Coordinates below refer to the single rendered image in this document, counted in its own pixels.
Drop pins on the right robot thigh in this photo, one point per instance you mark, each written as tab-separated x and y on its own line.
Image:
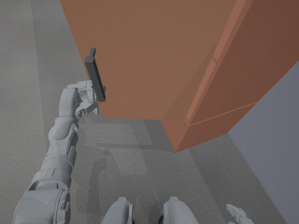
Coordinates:
177	212

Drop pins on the left robot forearm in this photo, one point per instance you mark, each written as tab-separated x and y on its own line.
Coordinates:
57	167

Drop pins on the cupboard door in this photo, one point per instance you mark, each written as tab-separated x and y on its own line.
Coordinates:
151	55

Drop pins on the left robot upper arm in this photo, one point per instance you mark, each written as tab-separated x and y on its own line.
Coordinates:
44	206

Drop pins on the right robot hand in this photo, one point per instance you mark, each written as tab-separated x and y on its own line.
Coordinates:
239	215

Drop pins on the left robot hand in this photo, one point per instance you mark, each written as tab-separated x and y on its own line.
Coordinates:
73	106

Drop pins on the handle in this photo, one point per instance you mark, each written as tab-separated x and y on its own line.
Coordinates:
92	69

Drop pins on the left robot shin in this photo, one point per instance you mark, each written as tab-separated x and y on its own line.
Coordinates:
122	199

